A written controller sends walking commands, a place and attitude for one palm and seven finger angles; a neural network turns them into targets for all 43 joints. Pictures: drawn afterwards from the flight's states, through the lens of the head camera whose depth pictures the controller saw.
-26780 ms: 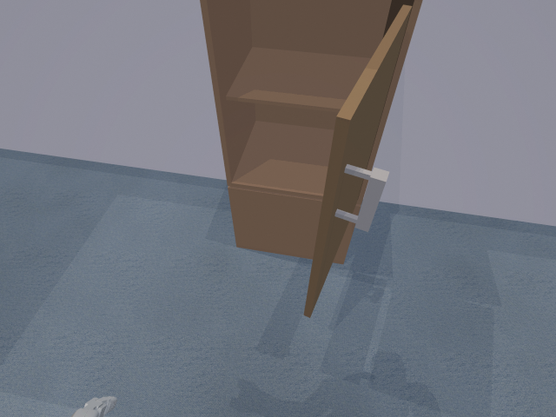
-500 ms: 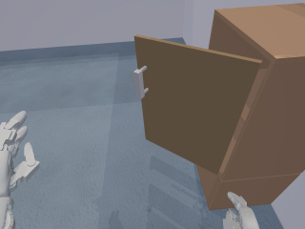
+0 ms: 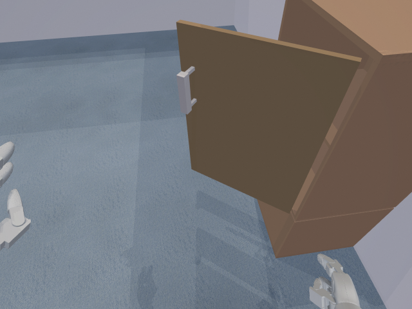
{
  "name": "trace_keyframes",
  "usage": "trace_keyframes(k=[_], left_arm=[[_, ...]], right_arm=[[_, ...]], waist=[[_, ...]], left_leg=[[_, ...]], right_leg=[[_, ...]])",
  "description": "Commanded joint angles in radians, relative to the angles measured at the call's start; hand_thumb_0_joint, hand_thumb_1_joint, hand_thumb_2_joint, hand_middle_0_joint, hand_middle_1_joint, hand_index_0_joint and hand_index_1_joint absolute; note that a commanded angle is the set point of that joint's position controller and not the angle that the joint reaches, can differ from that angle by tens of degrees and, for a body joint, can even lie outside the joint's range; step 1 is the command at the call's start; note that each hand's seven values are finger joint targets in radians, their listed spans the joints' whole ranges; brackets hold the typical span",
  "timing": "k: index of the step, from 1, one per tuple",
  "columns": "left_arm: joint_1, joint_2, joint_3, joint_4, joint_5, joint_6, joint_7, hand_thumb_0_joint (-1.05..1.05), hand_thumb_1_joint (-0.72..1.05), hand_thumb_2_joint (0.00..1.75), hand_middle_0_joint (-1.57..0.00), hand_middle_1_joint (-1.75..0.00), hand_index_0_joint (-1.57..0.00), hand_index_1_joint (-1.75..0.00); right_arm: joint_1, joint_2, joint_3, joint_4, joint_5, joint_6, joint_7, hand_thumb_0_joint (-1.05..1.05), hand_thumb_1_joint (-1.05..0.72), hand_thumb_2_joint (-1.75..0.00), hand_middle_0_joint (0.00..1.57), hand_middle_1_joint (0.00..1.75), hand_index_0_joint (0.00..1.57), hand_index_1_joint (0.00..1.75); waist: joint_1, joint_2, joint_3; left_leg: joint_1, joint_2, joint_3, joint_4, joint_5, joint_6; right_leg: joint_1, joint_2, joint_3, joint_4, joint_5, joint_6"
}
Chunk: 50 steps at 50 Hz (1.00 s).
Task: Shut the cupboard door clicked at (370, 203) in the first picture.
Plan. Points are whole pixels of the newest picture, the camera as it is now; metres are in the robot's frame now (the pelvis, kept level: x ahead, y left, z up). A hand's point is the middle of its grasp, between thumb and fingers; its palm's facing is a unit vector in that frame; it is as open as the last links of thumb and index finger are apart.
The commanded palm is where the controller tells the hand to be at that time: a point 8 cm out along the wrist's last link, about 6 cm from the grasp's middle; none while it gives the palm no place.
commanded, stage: step back with the hand held close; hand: left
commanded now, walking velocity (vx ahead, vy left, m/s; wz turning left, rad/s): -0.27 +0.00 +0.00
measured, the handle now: (188, 90) +0.67 +0.10 +0.07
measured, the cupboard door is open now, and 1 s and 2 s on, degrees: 52 52 52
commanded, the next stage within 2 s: stop stepping back and stand still in 0.78 s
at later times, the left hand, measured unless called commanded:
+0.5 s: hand out of the picture +0.07 +0.28 +0.17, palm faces +0.53 -0.71 -0.46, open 7.4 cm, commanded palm +0.02 +0.31 +0.18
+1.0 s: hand out of the picture -0.01 +0.27 +0.18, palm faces +0.44 -0.81 -0.40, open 7.5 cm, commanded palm -0.07 +0.31 +0.18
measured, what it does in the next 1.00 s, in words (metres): walks backwards: right foot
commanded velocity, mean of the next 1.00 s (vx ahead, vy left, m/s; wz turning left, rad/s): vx -0.25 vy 0.01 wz -0.09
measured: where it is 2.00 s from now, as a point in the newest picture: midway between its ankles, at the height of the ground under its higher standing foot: outside the picture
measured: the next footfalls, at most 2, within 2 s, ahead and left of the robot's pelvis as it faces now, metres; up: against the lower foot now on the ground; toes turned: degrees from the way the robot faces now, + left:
right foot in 0.86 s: -0.27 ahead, -0.13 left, +0.00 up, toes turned +4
left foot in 1.30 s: -0.14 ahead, +0.14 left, +0.00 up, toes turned -3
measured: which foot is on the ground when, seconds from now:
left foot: down 0.00-1.00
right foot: down 0.00-0.60, up 0.62-0.84, down 0.86-1.00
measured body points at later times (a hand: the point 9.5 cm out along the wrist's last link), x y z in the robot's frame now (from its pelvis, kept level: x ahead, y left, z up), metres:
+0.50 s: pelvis -0.09 +0.00 -0.02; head -0.09 +0.01 +0.43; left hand +0.03 +0.32 +0.19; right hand +0.09 -0.23 -0.10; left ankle +0.01 +0.10 -0.73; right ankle -0.01 -0.13 -0.74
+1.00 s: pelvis -0.21 +0.01 -0.02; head -0.21 +0.04 +0.43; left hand -0.04 +0.31 +0.20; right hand -0.03 -0.20 -0.09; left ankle -0.05 +0.10 -0.74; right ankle -0.31 -0.13 -0.74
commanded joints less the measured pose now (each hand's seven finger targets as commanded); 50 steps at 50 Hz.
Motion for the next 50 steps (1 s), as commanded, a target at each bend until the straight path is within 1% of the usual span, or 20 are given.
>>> trace_keyframes(k=[1, 8, 15, 16, 18, 20, 22, 25, 27, 30, 32, 35, 40, 41, 43, 44, 46, 47, 48, 50], left_arm=[[0.023, 0.200, 0.168, -0.181, 0.001, -0.064, 0.032, 0.00, 0.90, 0.90, -0.20, -0.30, -0.20, -0.30], [-0.062, 0.164, 0.149, -0.218, 0.037, -0.118, 0.036, 0.00, 0.90, 0.90, -0.20, -0.30, -0.20, -0.30], [-0.105, 0.157, 0.159, -0.258, 0.065, -0.156, 0.042, 0.00, 0.90, 0.90, -0.20, -0.30, -0.20, -0.30], [-0.086, 0.198, 0.204, -0.259, 0.074, -0.161, 0.045, 0.00, 0.90, 0.90, -0.20, -0.30, -0.20, -0.30], [-0.055, 0.182, 0.187, -0.271, 0.058, -0.166, 0.050, 0.00, 0.90, 0.90, -0.20, -0.30, -0.20, -0.30], [-0.030, 0.186, 0.178, -0.272, 0.044, -0.166, 0.058, 0.00, 0.90, 0.90, -0.20, -0.30, -0.20, -0.30], [-0.051, 0.175, 0.151, -0.270, 0.036, -0.160, 0.070, 0.00, 0.90, 0.90, -0.20, -0.30, -0.20, -0.30], [-0.136, 0.188, 0.142, -0.262, 0.039, -0.152, 0.079, 0.00, 0.90, 0.90, -0.20, -0.30, -0.20, -0.30], [-0.162, 0.174, 0.135, -0.242, 0.044, -0.156, 0.083, 0.00, 0.90, 0.90, -0.20, -0.30, -0.20, -0.30], [-0.147, 0.164, 0.178, -0.225, 0.058, -0.182, 0.079, 0.00, 0.90, 0.90, -0.20, -0.30, -0.20, -0.30], [-0.139, 0.186, 0.209, -0.242, 0.057, -0.187, 0.066, 0.00, 0.90, 0.90, -0.20, -0.30, -0.20, -0.30], [-0.068, 0.162, 0.194, -0.291, 0.035, -0.188, 0.050, 0.00, 0.90, 0.90, -0.20, -0.30, -0.20, -0.30], [-0.071, 0.151, 0.152, -0.352, -0.002, -0.197, 0.034, 0.00, 0.90, 0.90, -0.20, -0.30, -0.20, -0.30], [-0.071, 0.174, 0.169, -0.352, 0.008, -0.203, 0.039, 0.00, 0.90, 0.90, -0.20, -0.30, -0.20, -0.30], [-0.158, 0.195, 0.158, -0.340, 0.014, -0.216, 0.046, 0.00, 0.90, 0.90, -0.20, -0.30, -0.20, -0.30], [-0.217, 0.240, 0.180, -0.339, 0.023, -0.223, 0.059, 0.00, 0.90, 0.90, -0.20, -0.30, -0.20, -0.30], [-0.266, 0.231, 0.160, -0.328, 0.023, -0.197, 0.059, 0.00, 0.90, 0.90, -0.20, -0.30, -0.20, -0.30], [-0.181, 0.235, 0.191, -0.275, 0.021, -0.158, 0.058, 0.00, 0.90, 0.90, -0.20, -0.30, -0.20, -0.30], [-0.163, 0.200, 0.165, -0.270, 0.019, -0.138, 0.051, 0.00, 0.90, 0.90, -0.20, -0.30, -0.20, -0.30], [-0.171, 0.166, 0.141, -0.199, 0.010, -0.122, 0.040, 0.00, 0.90, 0.90, -0.20, -0.30, -0.20, -0.30]], right_arm=[[-0.084, -0.135, -0.041, -0.153, -0.011, -0.052, -0.003, 0.00, -0.90, -0.90, 0.20, 0.30, 0.20, 0.30], [-0.078, -0.144, -0.029, -0.162, -0.017, -0.091, -0.010, 0.00, -0.90, -0.90, 0.20, 0.30, 0.20, 0.30], [-0.048, -0.149, -0.037, -0.150, -0.029, -0.133, -0.004, 0.00, -0.90, -0.90, 0.20, 0.30, 0.20, 0.30], [-0.043, -0.153, -0.043, -0.146, -0.032, -0.141, -0.001, 0.00, -0.90, -0.90, 0.20, 0.30, 0.20, 0.30], [-0.038, -0.128, -0.039, -0.152, -0.029, -0.141, 0.005, 0.00, -0.90, -0.90, 0.20, 0.30, 0.20, 0.30], [-0.020, -0.105, -0.038, -0.133, -0.032, -0.139, 0.015, 0.00, -0.90, -0.90, 0.20, 0.30, 0.20, 0.30], [-0.001, -0.085, -0.036, -0.095, -0.036, -0.130, 0.024, 0.00, -0.90, -0.90, 0.20, 0.30, 0.20, 0.30], [-0.013, -0.084, -0.027, -0.085, -0.037, -0.127, 0.016, 0.00, -0.90, -0.90, 0.20, 0.30, 0.20, 0.30], [-0.018, -0.103, -0.027, -0.079, -0.038, -0.139, -0.003, 0.00, -0.90, -0.90, 0.20, 0.30, 0.20, 0.30], [-0.050, -0.132, -0.040, -0.094, -0.034, -0.172, -0.014, 0.00, -0.90, -0.90, 0.20, 0.30, 0.20, 0.30], [-0.046, -0.117, -0.054, -0.085, -0.043, -0.185, -0.002, 0.00, -0.90, -0.90, 0.20, 0.30, 0.20, 0.30], [-0.054, -0.115, -0.065, -0.092, -0.032, -0.201, 0.029, 0.00, -0.90, -0.90, 0.20, 0.30, 0.20, 0.30], [-0.050, -0.092, -0.031, -0.059, -0.042, -0.227, 0.045, 0.00, -0.90, -0.90, 0.20, 0.30, 0.20, 0.30], [-0.021, -0.081, -0.031, -0.035, -0.049, -0.224, 0.047, 0.00, -0.90, -0.90, 0.20, 0.30, 0.20, 0.30], [-0.022, -0.048, -0.019, -0.015, -0.045, -0.220, 0.038, 0.00, -0.90, -0.90, 0.20, 0.30, 0.20, 0.30], [-0.042, -0.047, -0.012, -0.012, -0.050, -0.223, 0.027, 0.00, -0.90, -0.90, 0.20, 0.30, 0.20, 0.30], [-0.033, -0.072, -0.043, -0.024, -0.026, -0.236, 0.006, 0.00, -0.90, -0.90, 0.20, 0.30, 0.20, 0.30], [-0.012, -0.079, -0.044, -0.036, -0.023, -0.223, -0.001, 0.00, -0.90, -0.90, 0.20, 0.30, 0.20, 0.30], [-0.020, -0.078, -0.037, -0.056, -0.016, -0.212, -0.001, 0.00, -0.90, -0.90, 0.20, 0.30, 0.20, 0.30], [-0.047, -0.089, -0.019, -0.070, -0.003, -0.205, 0.004, 0.00, -0.90, -0.90, 0.20, 0.30, 0.20, 0.30]], waist=[[0.004, 0.010, -0.162], [-0.005, 0.088, -0.071], [-0.008, 0.127, -0.076], [-0.006, 0.114, -0.086], [-0.011, 0.045, -0.076], [-0.021, -0.081, -0.068], [-0.030, -0.196, -0.084], [-0.042, -0.188, -0.057], [-0.039, -0.051, -0.003], [-0.017, 0.242, -0.065], [-0.015, 0.184, -0.126], [-0.001, 0.152, -0.158], [0.000, 0.191, -0.154], [-0.007, 0.132, -0.165], [-0.017, -0.116, -0.173], [-0.024, -0.139, -0.181], [-0.039, -0.186, -0.303], [-0.043, -0.143, -0.320], [-0.041, -0.087, -0.317], [-0.041, 0.026, -0.117]], left_leg=[[-0.029, 0.143, -0.111, -0.107, 0.176, 0.010], [-0.409, 0.188, -0.199, -0.244, -0.406, 0.063], [-0.528, 0.203, -0.214, -0.215, -0.576, 0.078], [-0.516, 0.195, -0.207, -0.196, -0.580, 0.073], [-0.407, 0.143, -0.147, -0.065, -0.464, 0.043], [-0.210, 0.081, -0.070, 0.148, -0.323, -0.012], [-0.054, 0.053, -0.028, 0.325, -0.216, -0.054], [-0.003, 0.069, -0.035, 0.216, -0.169, -0.039], [-0.055, 0.125, -0.110, 0.002, -0.205, -0.004], [-0.463, 0.385, -0.349, -0.344, -0.602, 0.107], [-0.435, 0.418, -0.332, -0.354, -0.516, 0.115], [-0.295, 0.364, -0.184, -0.271, -0.409, 0.071], [-0.046, 0.302, -0.080, -0.253, -0.321, -0.054], [0.032, 0.264, -0.050, -0.164, -0.236, -0.071], [0.197, 0.163, 0.071, 0.126, -0.038, -0.108], [0.239, 0.147, 0.086, 0.157, -0.004, -0.101], [0.324, 0.113, 0.093, 0.122, 0.224, -0.065], [0.369, 0.117, 0.089, 0.120, 0.369, -0.039], [0.386, 0.136, 0.067, 0.103, 0.415, -0.022], [0.220, 0.177, -0.007, -0.030, 0.103, -0.028]], right_leg=[[0.108, -0.037, 0.009, 0.002, 0.233, -0.007], [0.263, 0.015, 0.019, 0.113, 0.055, 0.002], [0.290, 0.036, 0.043, 0.193, -0.036, -0.010], [0.280, 0.030, 0.057, 0.176, -0.061, -0.016], [0.126, -0.029, 0.149, 0.073, -0.070, -0.051], [-0.132, -0.160, 0.314, -0.102, -0.160, -0.113], [-0.278, -0.283, 0.370, -0.191, -0.141, -0.172], [-0.318, -0.226, 0.256, -0.154, -0.116, -0.118], [-0.307, -0.090, 0.149, -0.057, -0.163, -0.056], [0.103, 0.093, 0.009, 0.437, -0.099, 0.007], [0.117, 0.099, 0.027, 0.593, -0.158, 0.007], [0.063, 0.094, -0.024, 0.476, -0.223, -0.008], [-0.006, 0.072, -0.052, 0.006, -0.266, -0.033], [-0.051, 0.016, 0.023, -0.115, -0.215, -0.054], [-0.240, -0.178, 0.261, -0.216, 0.040, -0.123], [-0.258, -0.228, 0.245, -0.193, 0.281, -0.113], [-0.132, -0.133, 0.126, -0.027, 0.588, -0.016], [-0.125, -0.087, 0.070, 0.027, 0.634, 0.011], [-0.114, -0.052, 0.036, 0.048, 0.543, 0.017], [-0.128, 0.002, 0.009, -0.024, 0.064, 0.000]])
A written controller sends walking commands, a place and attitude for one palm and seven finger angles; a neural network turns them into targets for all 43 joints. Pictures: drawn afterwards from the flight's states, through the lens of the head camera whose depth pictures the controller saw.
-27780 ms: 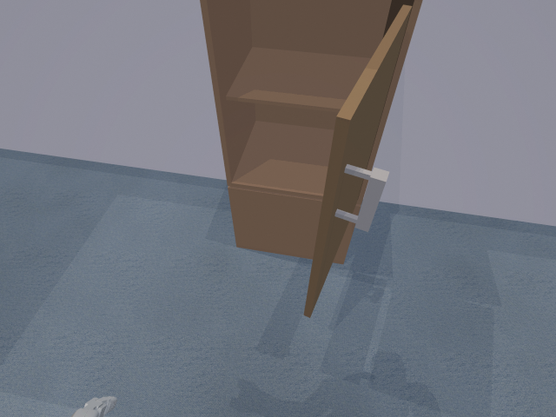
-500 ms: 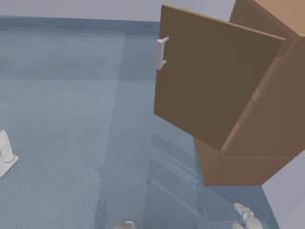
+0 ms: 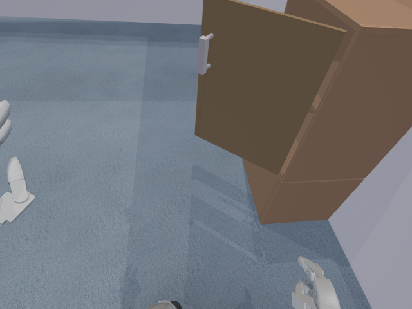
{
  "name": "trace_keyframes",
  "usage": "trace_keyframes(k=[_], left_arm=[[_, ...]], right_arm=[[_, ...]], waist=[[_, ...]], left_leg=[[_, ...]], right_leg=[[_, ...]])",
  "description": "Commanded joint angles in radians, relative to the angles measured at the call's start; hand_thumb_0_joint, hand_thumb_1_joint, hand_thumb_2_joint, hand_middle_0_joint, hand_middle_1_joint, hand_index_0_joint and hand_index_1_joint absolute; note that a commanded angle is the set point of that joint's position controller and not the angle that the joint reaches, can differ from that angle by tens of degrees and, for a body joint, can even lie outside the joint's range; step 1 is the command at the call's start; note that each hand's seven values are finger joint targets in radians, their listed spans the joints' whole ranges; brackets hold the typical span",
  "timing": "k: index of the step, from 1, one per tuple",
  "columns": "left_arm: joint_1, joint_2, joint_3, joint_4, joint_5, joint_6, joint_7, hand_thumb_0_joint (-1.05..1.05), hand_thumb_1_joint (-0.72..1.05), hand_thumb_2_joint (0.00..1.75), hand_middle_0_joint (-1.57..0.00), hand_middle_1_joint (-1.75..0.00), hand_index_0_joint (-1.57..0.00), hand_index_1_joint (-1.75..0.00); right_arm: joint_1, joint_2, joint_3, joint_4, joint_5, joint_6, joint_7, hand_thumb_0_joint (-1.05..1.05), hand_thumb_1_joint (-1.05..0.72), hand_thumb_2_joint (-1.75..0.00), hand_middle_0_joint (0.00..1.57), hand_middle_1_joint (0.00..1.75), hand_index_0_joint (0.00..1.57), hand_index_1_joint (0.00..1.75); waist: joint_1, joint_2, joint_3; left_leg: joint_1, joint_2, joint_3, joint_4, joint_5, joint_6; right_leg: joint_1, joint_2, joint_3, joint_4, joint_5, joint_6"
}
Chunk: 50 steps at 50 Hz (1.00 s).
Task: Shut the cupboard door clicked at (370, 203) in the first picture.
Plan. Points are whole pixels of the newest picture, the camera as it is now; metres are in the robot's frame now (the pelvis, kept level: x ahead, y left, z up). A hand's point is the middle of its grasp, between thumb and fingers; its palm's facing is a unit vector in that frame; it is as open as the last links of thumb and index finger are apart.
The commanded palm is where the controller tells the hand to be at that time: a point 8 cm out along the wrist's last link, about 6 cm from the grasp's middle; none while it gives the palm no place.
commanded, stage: stop stepping back and stand still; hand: left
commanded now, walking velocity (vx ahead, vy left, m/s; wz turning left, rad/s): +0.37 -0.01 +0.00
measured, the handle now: (206, 53) +0.88 +0.09 +0.09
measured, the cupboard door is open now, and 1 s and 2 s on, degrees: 52 52 52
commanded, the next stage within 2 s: let the arm hang, fingers relaxed in 1.16 s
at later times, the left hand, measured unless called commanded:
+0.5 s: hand out of the picture +0.12 +0.28 +0.20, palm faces +0.32 -0.89 -0.33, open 7.5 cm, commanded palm +0.05 +0.33 +0.20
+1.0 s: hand out of the picture +0.08 +0.32 +0.18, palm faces +0.40 -0.84 -0.37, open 7.5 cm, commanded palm +0.01 +0.37 +0.20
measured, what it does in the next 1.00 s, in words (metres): walks backwards: left foot, then right foot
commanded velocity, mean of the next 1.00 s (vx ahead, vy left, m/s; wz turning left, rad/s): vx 0.16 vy -0.08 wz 0.00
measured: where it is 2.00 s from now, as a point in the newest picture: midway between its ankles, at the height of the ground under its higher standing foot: outside the picture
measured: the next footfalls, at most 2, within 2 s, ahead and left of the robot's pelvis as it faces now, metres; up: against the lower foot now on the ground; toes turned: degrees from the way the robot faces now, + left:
left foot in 0.30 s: +0.07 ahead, +0.13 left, +0.00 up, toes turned -3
right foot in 0.58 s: -0.09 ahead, -0.02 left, +0.00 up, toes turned -7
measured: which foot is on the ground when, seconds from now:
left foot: down 0.00-0.16, up 0.18-0.28, down 0.30-0.56, up 0.58-0.90, down 0.92-1.00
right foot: down 0.00-0.30, up 0.32-0.56, down 0.58-1.00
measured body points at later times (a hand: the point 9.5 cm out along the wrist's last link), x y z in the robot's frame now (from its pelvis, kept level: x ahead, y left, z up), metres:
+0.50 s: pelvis -0.12 +0.04 +0.02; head -0.13 +0.10 +0.46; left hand +0.10 +0.33 +0.22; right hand +0.00 -0.18 -0.05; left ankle +0.03 +0.13 -0.71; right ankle -0.13 -0.05 -0.66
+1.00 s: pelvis -0.14 +0.08 +0.01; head -0.14 +0.11 +0.46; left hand +0.05 +0.37 +0.20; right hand +0.00 -0.19 -0.06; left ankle -0.12 +0.22 -0.72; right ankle -0.15 -0.02 -0.71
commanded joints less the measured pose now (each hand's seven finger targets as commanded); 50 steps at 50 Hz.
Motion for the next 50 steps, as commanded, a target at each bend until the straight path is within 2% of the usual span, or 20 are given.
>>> trace_keyframes(k=[1, 5, 7, 9, 13, 15, 16, 17, 21, 26, 27, 28, 29, 31, 33, 36, 42, 45, 47, 50], left_arm=[[-0.015, 0.196, 0.174, -0.044, -0.022, 0.003, 0.022, 0.00, 0.90, 0.90, -0.20, -0.30, -0.20, -0.30], [0.078, 0.184, 0.163, -0.093, -0.034, 0.026, 0.022, 0.00, 0.90, 0.90, -0.20, -0.30, -0.20, -0.30], [0.104, 0.221, 0.177, -0.170, -0.031, 0.006, 0.022, 0.00, 0.90, 0.90, -0.20, -0.30, -0.20, -0.30], [0.043, 0.228, 0.166, -0.259, -0.021, -0.007, 0.032, 0.00, 0.90, 0.90, -0.20, -0.30, -0.20, -0.30], [-0.186, 0.162, 0.091, -0.160, 0.013, -0.006, 0.059, 0.00, 0.90, 0.90, -0.20, -0.30, -0.20, -0.30], [-0.332, 0.115, 0.039, -0.162, 0.009, -0.002, 0.073, 0.00, 0.90, 0.90, -0.20, -0.30, -0.20, -0.30], [-0.379, 0.150, 0.043, -0.175, 0.023, -0.010, 0.069, 0.00, 0.90, 0.90, -0.20, -0.30, -0.20, -0.30], [-0.341, 0.190, 0.100, -0.112, 0.032, -0.017, 0.063, 0.00, 0.90, 0.90, -0.20, -0.30, -0.20, -0.30], [-0.012, 0.198, 0.137, -0.330, 0.010, 0.005, 0.028, 0.00, 0.90, 0.90, -0.20, -0.30, -0.20, -0.30], [0.237, 0.220, 0.186, -0.286, 0.001, 0.029, 0.039, 0.00, 0.90, 0.90, -0.20, -0.30, -0.20, -0.30], [0.230, 0.212, 0.179, -0.261, -0.002, 0.045, 0.036, 0.00, 0.90, 0.90, -0.20, -0.30, -0.20, -0.30], [0.176, 0.240, 0.203, -0.247, -0.003, 0.053, 0.035, 0.00, 0.90, 0.90, -0.20, -0.30, -0.20, -0.30], [0.069, 0.252, 0.219, -0.255, -0.007, 0.043, 0.036, 0.00, 0.90, 0.90, -0.20, -0.30, -0.20, -0.30], [-0.059, 0.310, 0.288, -0.131, -0.027, 0.008, 0.036, 0.00, 0.90, 0.90, -0.20, -0.30, -0.20, -0.30], [-0.016, 0.160, 0.155, 0.063, 0.001, 0.036, 0.037, 0.00, 0.90, 0.90, -0.20, -0.30, -0.20, -0.30], [-0.045, 0.124, 0.089, 0.112, -0.001, 0.039, 0.033, 0.00, 0.90, 0.90, -0.20, -0.30, -0.20, -0.30], [-0.235, 0.121, -0.009, -0.145, 0.037, 0.024, 0.071, 0.00, 0.90, 0.90, -0.20, -0.30, -0.20, -0.30], [-0.177, 0.169, 0.065, -0.277, 0.025, 0.003, 0.085, 0.00, 0.90, 0.90, -0.20, -0.30, -0.20, -0.30], [-0.110, 0.206, 0.123, -0.347, 0.030, -0.015, 0.087, 0.00, 0.90, 0.90, -0.20, -0.30, -0.20, -0.30], [-0.012, 0.224, 0.191, -0.280, 0.014, -0.006, 0.069, 0.00, 0.90, 0.90, -0.20, -0.30, -0.20, -0.30]], right_arm=[[-0.068, -0.169, -0.050, -0.188, 0.010, -0.039, -0.014, 0.00, -0.90, -0.90, 0.20, 0.30, 0.20, 0.30], [-0.041, -0.172, -0.053, -0.217, 0.000, -0.003, -0.012, 0.00, -0.90, -0.90, 0.20, 0.30, 0.20, 0.30], [-0.011, -0.152, -0.060, -0.207, -0.004, 0.000, -0.008, 0.00, -0.90, -0.90, 0.20, 0.30, 0.20, 0.30], [0.014, -0.163, -0.076, -0.166, -0.008, 0.006, -0.002, 0.00, -0.90, -0.90, 0.20, 0.30, 0.20, 0.30], [0.045, -0.178, -0.051, -0.121, -0.027, -0.027, -0.011, 0.00, -0.90, -0.90, 0.20, 0.30, 0.20, 0.30], [0.029, -0.245, -0.071, -0.129, -0.015, -0.071, -0.020, 0.00, -0.90, -0.90, 0.20, 0.30, 0.20, 0.30], [0.029, -0.229, -0.064, -0.150, -0.007, -0.083, -0.025, 0.00, -0.90, -0.90, 0.20, 0.30, 0.20, 0.30], [-0.008, -0.223, -0.072, -0.156, -0.013, -0.090, -0.024, 0.00, -0.90, -0.90, 0.20, 0.30, 0.20, 0.30], [-0.053, -0.167, -0.071, -0.178, -0.017, -0.077, 0.031, 0.00, -0.90, -0.90, 0.20, 0.30, 0.20, 0.30], [-0.051, -0.120, -0.038, -0.196, -0.034, -0.002, 0.040, 0.00, -0.90, -0.90, 0.20, 0.30, 0.20, 0.30], [-0.039, -0.102, -0.031, -0.190, -0.033, 0.019, 0.034, 0.00, -0.90, -0.90, 0.20, 0.30, 0.20, 0.30], [-0.024, -0.089, -0.038, -0.172, -0.020, 0.043, 0.031, 0.00, -0.90, -0.90, 0.20, 0.30, 0.20, 0.30], [-0.023, -0.126, -0.052, -0.165, -0.015, 0.050, 0.017, 0.00, -0.90, -0.90, 0.20, 0.30, 0.20, 0.30], [-0.032, -0.137, -0.028, -0.133, -0.048, 0.034, 0.015, 0.00, -0.90, -0.90, 0.20, 0.30, 0.20, 0.30], [-0.021, -0.149, -0.058, -0.156, -0.009, 0.031, -0.009, 0.00, -0.90, -0.90, 0.20, 0.30, 0.20, 0.30], [-0.049, -0.163, -0.051, -0.139, -0.011, 0.030, -0.026, 0.00, -0.90, -0.90, 0.20, 0.30, 0.20, 0.30], [-0.041, -0.160, -0.049, -0.154, -0.024, -0.048, -0.049, 0.00, -0.90, -0.90, 0.20, 0.30, 0.20, 0.30], [-0.008, -0.184, -0.066, -0.164, -0.027, -0.063, -0.052, 0.00, -0.90, -0.90, 0.20, 0.30, 0.20, 0.30], [-0.003, -0.193, -0.067, -0.191, -0.025, -0.047, -0.039, 0.00, -0.90, -0.90, 0.20, 0.30, 0.20, 0.30], [-0.011, -0.157, -0.057, -0.177, -0.024, -0.041, -0.008, 0.00, -0.90, -0.90, 0.20, 0.30, 0.20, 0.30]], waist=[[-0.045, 0.142, -0.050], [-0.037, 0.199, 0.042], [-0.042, -0.050, 0.004], [-0.041, -0.257, 0.035], [-0.095, 0.160, 0.035], [-0.088, 0.545, 0.058], [-0.091, 0.426, 0.115], [-0.042, 0.265, 0.053], [-0.008, 0.350, -0.150], [-0.002, 0.291, -0.107], [-0.004, 0.100, -0.096], [-0.017, -0.171, -0.057], [-0.044, -0.206, 0.036], [-0.088, -0.071, 0.068], [-0.070, -0.068, 0.068], [-0.040, 0.014, 0.109], [-0.020, -0.196, 0.013], [-0.040, 0.054, -0.041], [-0.034, 0.353, -0.074], [-0.035, 0.364, -0.027]], left_leg=[[0.353, 0.075, -0.173, -0.161, -0.421, -0.051], [0.130, 0.005, -0.126, -0.258, -0.745, -0.191], [0.284, -0.086, -0.003, 0.198, -0.430, -0.136], [0.144, -0.059, -0.143, 0.651, -0.347, -0.093], [0.244, -0.003, -0.146, 0.073, -0.390, -0.066], [0.170, 0.204, -0.623, -0.344, -0.813, 0.009], [0.135, 0.260, -0.773, -0.404, -0.863, 0.056], [0.097, 0.240, -0.711, -0.413, -0.901, 0.058], [0.134, 0.128, -0.397, -0.412, -0.798, -0.145], [-0.162, 0.068, -0.181, -0.198, -0.710, -0.063], [-0.209, 0.000, -0.117, 0.022, -0.643, -0.083], [-0.233, -0.061, -0.035, 0.397, -0.520, -0.083], [-0.333, -0.063, -0.129, 0.643, -0.454, -0.081], [-0.182, 0.016, -0.161, 0.705, -0.347, -0.087], [-0.209, 0.011, -0.154, 0.634, -0.294, -0.067], [-0.184, 0.009, -0.089, 0.485, -0.312, -0.061], [0.173, -0.035, 0.004, 0.101, -0.350, -0.025], [0.393, 0.009, -0.074, -0.099, -0.280, -0.005], [0.508, 0.224, -0.390, -0.154, 0.051, 0.070], [0.370, 0.206, -0.290, -0.177, 0.106, 0.048]], right_leg=[[-0.286, -0.023, -0.064, -0.173, -0.033, -0.041], [-0.208, 0.057, -0.162, -0.188, -0.243, -0.115], [-0.409, -0.127, 0.051, -0.338, -0.313, -0.190], [-0.496, -0.350, 0.262, -0.402, -0.278, -0.305], [-0.403, -0.147, -0.112, 0.034, -0.178, -0.096], [-0.430, 0.014, -0.125, 0.430, -0.169, -0.034], [-0.455, 0.006, -0.058, 0.522, -0.112, -0.032], [-0.374, 0.006, -0.055, 0.533, -0.054, -0.034], [-0.201, 0.066, -0.133, 0.494, 0.022, -0.057], [0.213, 0.076, -0.197, -0.013, -0.083, -0.109], [0.225, -0.011, -0.103, -0.170, -0.110, -0.147], [0.092, -0.258, 0.185, -0.333, -0.154, -0.217], [-0.065, -0.413, 0.407, -0.467, -0.238, -0.268], [-0.265, -0.420, 0.250, -0.442, -0.065, -0.282], [-0.231, -0.337, 0.290, -0.443, -0.375, -0.221], [-0.186, -0.322, 0.183, -0.427, -0.242, -0.188], [-0.129, -0.271, 0.026, -0.325, -0.104, -0.175], [-0.167, -0.186, -0.051, -0.089, 0.077, -0.111], [-0.324, -0.059, -0.147, 0.150, 0.041, -0.037], [-0.235, -0.049, -0.126, 0.105, 0.000, -0.033]])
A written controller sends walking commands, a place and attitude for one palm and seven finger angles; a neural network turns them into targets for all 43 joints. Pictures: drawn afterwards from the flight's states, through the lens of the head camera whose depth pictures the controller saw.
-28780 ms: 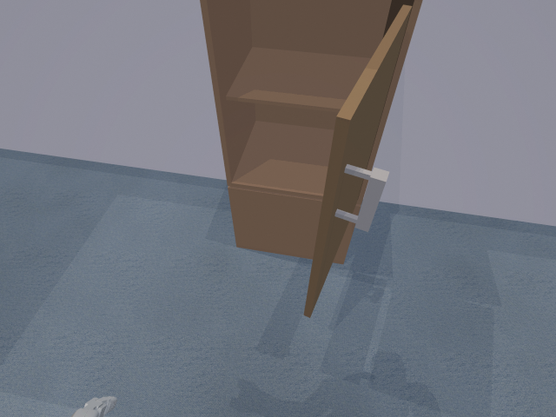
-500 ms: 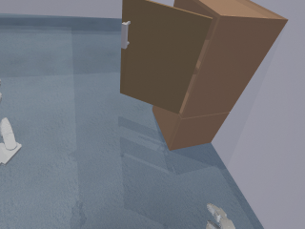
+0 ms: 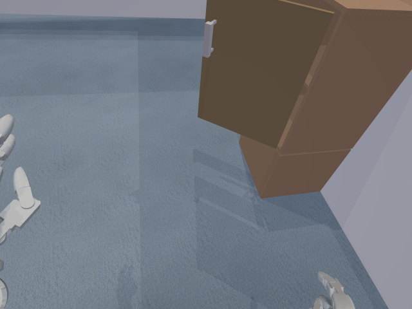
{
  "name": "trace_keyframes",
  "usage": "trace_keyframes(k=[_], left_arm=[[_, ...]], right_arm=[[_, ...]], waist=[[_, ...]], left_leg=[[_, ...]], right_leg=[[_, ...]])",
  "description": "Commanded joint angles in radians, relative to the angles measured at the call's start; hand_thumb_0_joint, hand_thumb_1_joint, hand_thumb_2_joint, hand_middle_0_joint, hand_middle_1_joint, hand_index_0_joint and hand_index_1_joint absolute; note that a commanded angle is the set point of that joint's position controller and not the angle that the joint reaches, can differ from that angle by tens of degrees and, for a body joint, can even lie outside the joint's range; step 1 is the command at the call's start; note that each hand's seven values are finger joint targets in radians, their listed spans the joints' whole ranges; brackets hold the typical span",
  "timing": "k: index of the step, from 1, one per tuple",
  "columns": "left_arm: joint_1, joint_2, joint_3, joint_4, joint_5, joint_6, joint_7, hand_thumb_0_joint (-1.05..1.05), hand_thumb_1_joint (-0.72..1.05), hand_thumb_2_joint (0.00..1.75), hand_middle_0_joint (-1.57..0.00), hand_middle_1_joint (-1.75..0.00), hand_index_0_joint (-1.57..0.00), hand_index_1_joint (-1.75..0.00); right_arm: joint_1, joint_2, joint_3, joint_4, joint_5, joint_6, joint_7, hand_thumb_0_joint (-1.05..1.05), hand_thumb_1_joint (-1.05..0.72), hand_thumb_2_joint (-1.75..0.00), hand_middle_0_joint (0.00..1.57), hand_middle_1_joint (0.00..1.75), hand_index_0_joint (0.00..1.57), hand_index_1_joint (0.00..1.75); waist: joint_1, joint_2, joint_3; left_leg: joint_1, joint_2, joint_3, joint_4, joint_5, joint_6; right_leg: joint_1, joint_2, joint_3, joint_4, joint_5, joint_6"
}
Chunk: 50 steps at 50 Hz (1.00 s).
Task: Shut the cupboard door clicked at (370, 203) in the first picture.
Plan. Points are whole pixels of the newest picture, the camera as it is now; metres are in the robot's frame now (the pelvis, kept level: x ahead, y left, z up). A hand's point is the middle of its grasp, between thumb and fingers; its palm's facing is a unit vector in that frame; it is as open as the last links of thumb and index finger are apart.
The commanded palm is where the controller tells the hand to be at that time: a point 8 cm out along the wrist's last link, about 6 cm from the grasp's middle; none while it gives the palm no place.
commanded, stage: stop stepping back and stand still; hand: left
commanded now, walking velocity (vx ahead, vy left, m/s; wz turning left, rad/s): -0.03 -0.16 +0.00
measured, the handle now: (210, 38) +1.02 +0.05 +0.08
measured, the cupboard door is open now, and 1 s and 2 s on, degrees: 52 52 52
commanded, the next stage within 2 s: let the arm hang, fingers relaxed in 0.16 s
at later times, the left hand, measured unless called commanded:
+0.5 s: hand out of the picture +0.11 +0.19 -0.14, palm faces -0.01 -0.98 -0.19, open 7.4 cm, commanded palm none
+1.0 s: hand out of the picture -0.04 +0.22 -0.16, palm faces +0.03 -0.97 -0.24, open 7.4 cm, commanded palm none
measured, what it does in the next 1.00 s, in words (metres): stands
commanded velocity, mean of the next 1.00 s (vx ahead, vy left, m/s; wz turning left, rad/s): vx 0.00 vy -0.01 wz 0.00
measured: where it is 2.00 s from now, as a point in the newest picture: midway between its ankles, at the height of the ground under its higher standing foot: outside the picture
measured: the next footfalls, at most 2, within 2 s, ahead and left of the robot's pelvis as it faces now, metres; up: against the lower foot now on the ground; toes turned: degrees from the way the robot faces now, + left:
none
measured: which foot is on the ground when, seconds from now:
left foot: down 0.00-1.00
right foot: down 0.00-1.00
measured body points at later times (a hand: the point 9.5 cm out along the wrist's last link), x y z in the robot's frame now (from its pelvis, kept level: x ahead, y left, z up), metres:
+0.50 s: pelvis +0.00 +0.02 +0.00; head +0.03 +0.02 +0.45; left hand +0.11 +0.24 -0.12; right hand +0.14 -0.23 -0.12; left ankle +0.02 +0.13 -0.73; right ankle +0.01 -0.09 -0.73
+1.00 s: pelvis -0.01 +0.03 +0.01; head +0.00 +0.03 +0.46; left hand -0.04 +0.27 -0.14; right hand -0.03 -0.19 -0.15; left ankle +0.02 +0.13 -0.73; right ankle +0.01 -0.09 -0.73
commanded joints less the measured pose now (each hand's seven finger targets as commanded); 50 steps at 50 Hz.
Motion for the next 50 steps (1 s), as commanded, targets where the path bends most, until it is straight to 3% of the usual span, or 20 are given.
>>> trace_keyframes(k=[1, 4, 6, 8, 9, 12, 13, 14, 15, 16, 18, 19, 20, 21, 22, 25, 26, 30, 39, 50], left_arm=[[0.015, 0.277, 0.268, -0.268, -0.013, -0.085, 0.016, 0.00, 0.90, 0.90, -0.20, -0.30, -0.20, -0.30], [0.097, 0.220, 0.244, -0.162, -0.026, -0.084, -0.002, 0.00, 0.90, 0.90, -0.20, -0.30, -0.20, -0.30], [0.164, 0.172, 0.215, -0.056, -0.040, -0.064, -0.011, 0.00, 0.90, 0.90, -0.20, -0.30, -0.20, -0.30], [0.172, 0.170, 0.194, -0.042, -0.047, -0.049, -0.008, 0.00, 0.90, 0.90, -0.20, -0.30, -0.20, -0.30], [0.152, 0.175, 0.184, -0.047, -0.045, -0.046, -0.004, 0.00, 0.90, 0.90, -0.20, -0.30, -0.20, -0.30], [0.102, 0.183, 0.167, -0.073, -0.031, -0.045, 0.007, 0.00, 0.90, 0.90, -0.20, -0.30, -0.20, -0.30], [-0.024, -0.023, -0.259, 0.597, 0.079, 0.074, -0.149, 0.00, 0.90, 0.90, -0.20, -0.30, -0.20, -0.30], [-0.020, -0.076, -0.268, 0.613, 0.053, 0.132, -0.177, 0.00, 0.90, 0.90, -0.20, -0.30, -0.20, -0.30], [-0.010, -0.095, -0.284, 0.613, 0.048, 0.150, -0.182, 0.00, 0.90, 0.90, -0.20, -0.30, -0.20, -0.30], [-0.046, -0.096, -0.287, 0.661, 0.052, 0.144, -0.186, 0.00, 0.90, 0.90, -0.20, -0.30, -0.20, -0.30], [-0.109, -0.052, -0.287, 0.752, 0.054, 0.142, -0.185, 0.00, 0.90, 0.90, -0.20, -0.30, -0.20, -0.30], [-0.124, -0.040, -0.291, 0.816, 0.056, 0.140, -0.182, 0.00, 0.90, 0.90, -0.20, -0.30, -0.20, -0.30], [-0.138, -0.032, -0.296, 0.889, 0.060, 0.137, -0.179, 0.00, 0.90, 0.90, -0.20, -0.30, -0.20, -0.30], [-0.153, -0.027, -0.302, 0.956, 0.059, 0.141, -0.173, 0.00, 0.90, 0.90, -0.20, -0.30, -0.20, -0.30], [-0.158, -0.040, -0.309, 1.015, 0.054, 0.146, -0.168, 0.00, 0.90, 0.90, -0.20, -0.30, -0.20, -0.30], [-0.188, -0.057, -0.325, 1.176, 0.046, 0.156, -0.162, 0.00, 0.90, 0.90, -0.20, -0.30, -0.20, -0.30], [-0.188, -0.049, -0.326, 1.224, 0.047, 0.158, -0.161, 0.00, 0.90, 0.90, -0.20, -0.30, -0.20, -0.30], [-0.177, -0.096, -0.317, 1.354, 0.051, 0.158, -0.164, 0.00, 0.90, 0.90, -0.20, -0.30, -0.20, -0.30], [-0.179, -0.110, -0.335, 1.531, 0.047, 0.150, -0.169, 0.00, 0.90, 0.90, -0.20, -0.30, -0.20, -0.30], [-0.122, -0.145, -0.345, 1.638, 0.044, 0.146, -0.157, 0.00, 0.90, 0.90, -0.20, -0.30, -0.20, -0.30]], right_arm=[[-0.070, -0.106, -0.020, -0.161, 0.000, -0.051, 0.034, 0.00, -0.90, -0.90, 0.20, 0.30, 0.20, 0.30], [-0.061, -0.110, -0.022, -0.175, 0.018, -0.036, 0.057, 0.00, -0.90, -0.90, 0.20, 0.30, 0.20, 0.30], [-0.060, -0.108, -0.023, -0.177, 0.026, -0.027, 0.063, 0.00, -0.90, -0.90, 0.20, 0.30, 0.20, 0.30], [-0.047, -0.100, -0.026, -0.171, 0.034, -0.003, 0.065, 0.00, -0.90, -0.90, 0.20, 0.30, 0.20, 0.30], [-0.055, -0.096, -0.021, -0.168, 0.034, 0.005, 0.062, 0.00, -0.90, -0.90, 0.20, 0.30, 0.20, 0.30], [-0.079, -0.085, -0.004, -0.156, 0.026, 0.005, 0.044, 0.00, -0.90, -0.90, 0.20, 0.30, 0.20, 0.30], [-0.105, -0.193, -0.031, 0.005, 0.000, -0.063, 0.140, 0.00, -0.90, -0.90, 0.20, 0.30, 0.20, 0.30], [-0.066, -0.177, -0.038, -0.007, 0.002, -0.026, 0.129, 0.00, -0.90, -0.90, 0.20, 0.30, 0.20, 0.30], [-0.071, -0.195, -0.033, -0.020, 0.001, -0.015, 0.117, 0.00, -0.90, -0.90, 0.20, 0.30, 0.20, 0.30], [-0.078, -0.190, -0.029, -0.011, -0.004, -0.006, 0.115, 0.00, -0.90, -0.90, 0.20, 0.30, 0.20, 0.30], [-0.069, -0.194, -0.013, -0.023, -0.009, 0.020, 0.109, 0.00, -0.90, -0.90, 0.20, 0.30, 0.20, 0.30], [-0.070, -0.190, -0.012, -0.015, -0.011, 0.029, 0.106, 0.00, -0.90, -0.90, 0.20, 0.30, 0.20, 0.30], [-0.056, -0.186, -0.013, 0.001, -0.016, 0.038, 0.103, 0.00, -0.90, -0.90, 0.20, 0.30, 0.20, 0.30], [-0.039, -0.172, -0.008, 0.017, -0.020, 0.050, 0.102, 0.00, -0.90, -0.90, 0.20, 0.30, 0.20, 0.30], [-0.020, -0.151, 0.000, 0.039, -0.021, 0.061, 0.098, 0.00, -0.90, -0.90, 0.20, 0.30, 0.20, 0.30], [-0.034, -0.135, 0.012, 0.109, -0.026, 0.076, 0.096, 0.00, -0.90, -0.90, 0.20, 0.30, 0.20, 0.30], [-0.042, -0.139, 0.016, 0.125, -0.024, 0.079, 0.096, 0.00, -0.90, -0.90, 0.20, 0.30, 0.20, 0.30], [-0.028, -0.096, 0.007, 0.186, -0.027, 0.092, 0.091, 0.00, -0.90, -0.90, 0.20, 0.30, 0.20, 0.30], [0.079, -0.085, 0.002, 0.309, -0.020, 0.093, 0.085, 0.00, -0.90, -0.90, 0.20, 0.30, 0.20, 0.30], [0.150, -0.038, 0.012, 0.422, -0.013, 0.085, 0.079, 0.00, -0.90, -0.90, 0.20, 0.30, 0.20, 0.30]], waist=[[-0.005, 0.435, -0.081], [-0.016, 0.272, -0.095], [-0.016, 0.116, -0.081], [-0.031, -0.053, -0.111], [-0.030, -0.071, -0.116], [-0.027, -0.034, -0.129], [-0.062, 0.068, -0.081], [-0.046, 0.078, -0.136], [-0.029, 0.103, -0.119], [-0.009, 0.102, -0.145], [-0.002, -0.015, -0.141], [-0.001, -0.094, -0.163], [-0.007, -0.140, -0.188], [-0.014, -0.138, -0.191], [-0.016, -0.082, -0.191], [-0.011, 0.171, -0.134], [-0.003, 0.222, -0.106], [-0.002, 0.305, -0.026], [-0.010, 0.064, 0.044], [-0.009, 0.071, 0.066]], left_leg=[[0.115, 0.196, -0.192, -0.195, 0.395, 0.105], [-0.070, 0.144, -0.090, -0.115, 0.252, 0.062], [-0.142, 0.072, -0.045, -0.072, 0.023, 0.032], [-0.115, 0.015, -0.042, 0.053, -0.015, 0.016], [-0.118, -0.001, -0.049, 0.086, -0.051, 0.015], [-0.069, 0.004, -0.076, -0.022, -0.012, 0.027], [-0.057, 0.058, -0.131, 0.082, 0.349, 0.036], [0.005, 0.077, -0.146, 0.040, 0.476, 0.040], [-0.012, 0.111, -0.162, 0.015, 0.479, 0.059], [-0.042, 0.120, -0.184, 0.014, 0.504, 0.074], [-0.084, 0.091, -0.199, -0.005, 0.455, 0.088], [-0.055, 0.058, -0.166, 0.025, 0.419, 0.070], [-0.009, 0.026, -0.142, 0.046, 0.399, 0.055], [0.014, 0.011, -0.134, 0.044, 0.399, 0.045], [0.031, 0.005, -0.128, 0.022, 0.391, 0.042], [0.036, 0.033, -0.157, -0.088, 0.334, 0.054], [0.009, 0.042, -0.174, -0.117, 0.296, 0.058], [-0.062, 0.020, -0.164, -0.189, -0.026, 0.050], [-0.017, 0.033, -0.159, -0.244, -0.070, 0.053], [0.011, 0.039, -0.137, -0.273, -0.035, 0.058]], right_leg=[[-0.053, 0.035, 0.013, -0.082, 0.024, 0.009], [0.171, 0.034, 0.036, -0.237, 0.276, 0.011], [0.170, -0.030, 0.139, -0.252, 0.335, -0.019], [0.118, -0.143, 0.292, -0.325, 0.371, -0.075], [0.122, -0.178, 0.321, -0.341, 0.400, -0.095], [0.136, -0.163, 0.240, -0.279, 0.462, -0.076], [-0.016, -0.168, 0.060, -0.055, 0.723, -0.051], [-0.031, -0.103, 0.090, -0.050, 0.617, -0.030], [-0.033, -0.074, 0.071, -0.052, 0.472, -0.009], [-0.015, -0.062, 0.062, -0.030, 0.437, -0.002], [0.077, -0.062, 0.067, -0.074, 0.495, -0.011], [0.093, -0.090, 0.094, -0.099, 0.586, -0.031], [0.094, -0.118, 0.114, -0.107, 0.664, -0.057], [0.096, -0.129, 0.113, -0.103, 0.704, -0.068], [0.106, -0.131, 0.113, -0.108, 0.680, -0.068], [0.093, -0.072, 0.099, -0.162, 0.366, -0.028], [0.108, -0.057, 0.097, -0.188, 0.291, -0.019], [0.109, -0.057, 0.108, -0.296, 0.140, -0.033], [0.054, -0.062, 0.113, -0.380, 0.074, -0.029], [0.045, -0.053, 0.116, -0.363, 0.124, -0.022]])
